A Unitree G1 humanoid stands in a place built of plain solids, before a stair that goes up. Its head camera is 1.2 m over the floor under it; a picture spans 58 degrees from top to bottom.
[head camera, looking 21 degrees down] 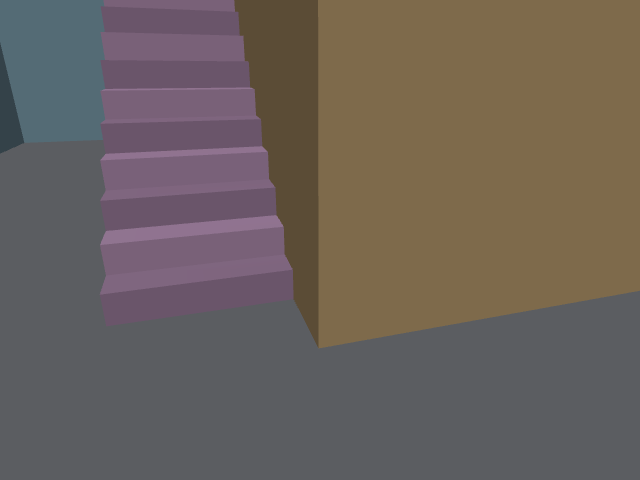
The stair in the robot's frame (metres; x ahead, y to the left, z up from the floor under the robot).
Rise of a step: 0.18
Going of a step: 0.21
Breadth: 1.08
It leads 17 degrees to the left of straight ahead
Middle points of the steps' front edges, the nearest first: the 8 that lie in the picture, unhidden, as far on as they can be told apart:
2.06 0.57 0.18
2.26 0.63 0.37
2.46 0.69 0.55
2.66 0.75 0.73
2.86 0.81 0.92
3.06 0.88 1.10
3.25 0.94 1.28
3.45 1.00 1.47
